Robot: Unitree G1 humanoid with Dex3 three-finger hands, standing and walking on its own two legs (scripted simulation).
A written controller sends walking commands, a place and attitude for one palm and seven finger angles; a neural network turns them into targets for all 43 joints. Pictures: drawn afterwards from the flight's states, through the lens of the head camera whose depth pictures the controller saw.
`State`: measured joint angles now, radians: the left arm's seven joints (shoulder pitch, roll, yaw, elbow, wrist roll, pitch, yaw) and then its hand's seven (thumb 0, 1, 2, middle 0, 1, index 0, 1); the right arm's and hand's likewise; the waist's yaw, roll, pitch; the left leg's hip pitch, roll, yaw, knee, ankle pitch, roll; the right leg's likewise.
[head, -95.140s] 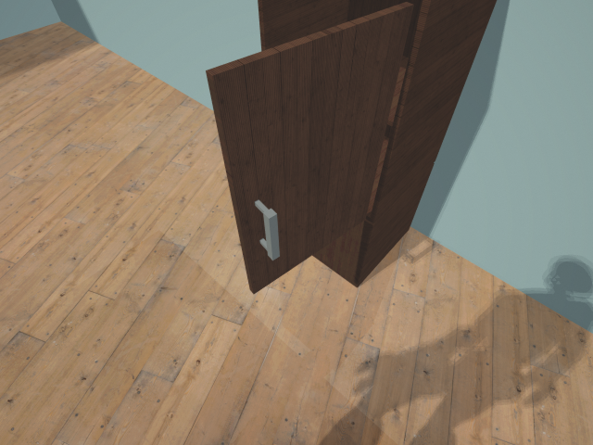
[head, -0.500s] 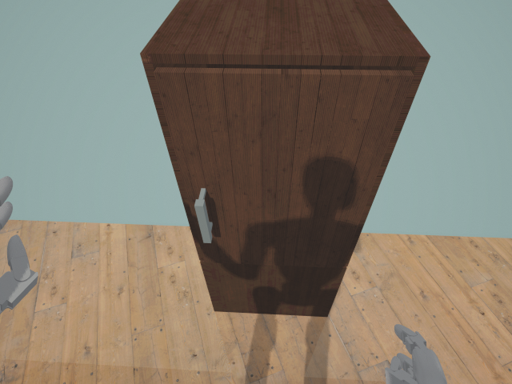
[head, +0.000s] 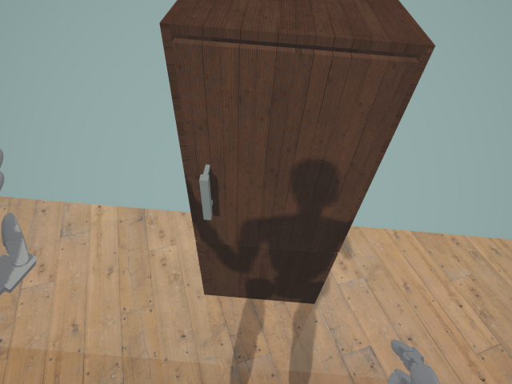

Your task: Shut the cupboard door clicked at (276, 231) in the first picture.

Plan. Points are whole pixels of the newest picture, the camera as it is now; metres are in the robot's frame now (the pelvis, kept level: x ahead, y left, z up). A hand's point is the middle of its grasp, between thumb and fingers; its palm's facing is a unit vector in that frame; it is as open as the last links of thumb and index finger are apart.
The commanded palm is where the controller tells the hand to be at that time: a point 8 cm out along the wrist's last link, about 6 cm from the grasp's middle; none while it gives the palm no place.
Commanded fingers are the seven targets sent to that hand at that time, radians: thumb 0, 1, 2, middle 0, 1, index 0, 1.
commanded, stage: step back with the hand held close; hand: left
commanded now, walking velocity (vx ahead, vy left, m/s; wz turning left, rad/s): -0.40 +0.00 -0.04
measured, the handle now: (207, 192) +0.54 +0.14 -0.08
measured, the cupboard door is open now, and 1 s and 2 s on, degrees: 0 0 0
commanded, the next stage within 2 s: stop stepping back and stand still in 0.42 s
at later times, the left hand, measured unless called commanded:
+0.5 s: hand (47, 329) +0.14 +0.21 +0.18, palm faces +0.22 -0.82 -0.53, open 7.4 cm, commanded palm +0.06 +0.27 +0.19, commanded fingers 0.00 0.90 0.90 -0.20 -0.30 -0.20 -0.30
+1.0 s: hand out of the picture +0.00 +0.25 +0.19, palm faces +0.39 -0.82 -0.43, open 7.4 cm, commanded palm -0.06 +0.29 +0.19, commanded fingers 0.00 0.90 0.90 -0.20 -0.30 -0.20 -0.30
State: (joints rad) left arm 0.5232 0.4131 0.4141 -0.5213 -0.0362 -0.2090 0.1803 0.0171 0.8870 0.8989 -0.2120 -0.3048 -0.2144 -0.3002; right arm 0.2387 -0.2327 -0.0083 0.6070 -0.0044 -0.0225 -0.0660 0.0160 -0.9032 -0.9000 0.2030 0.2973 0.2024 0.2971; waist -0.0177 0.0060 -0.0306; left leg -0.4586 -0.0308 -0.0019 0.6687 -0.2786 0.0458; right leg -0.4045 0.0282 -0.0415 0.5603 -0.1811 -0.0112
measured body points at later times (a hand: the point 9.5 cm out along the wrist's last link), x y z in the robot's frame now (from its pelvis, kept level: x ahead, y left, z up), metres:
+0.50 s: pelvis -0.11 -0.02 +0.00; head -0.03 +0.01 +0.44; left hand +0.12 +0.25 +0.21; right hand +0.12 -0.24 -0.06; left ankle +0.07 +0.07 -0.72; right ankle -0.24 -0.12 -0.72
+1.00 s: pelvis -0.21 +0.00 +0.02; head -0.23 +0.02 +0.47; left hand -0.02 +0.30 +0.21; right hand -0.08 -0.24 -0.06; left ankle -0.12 +0.08 -0.72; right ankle -0.25 -0.11 -0.72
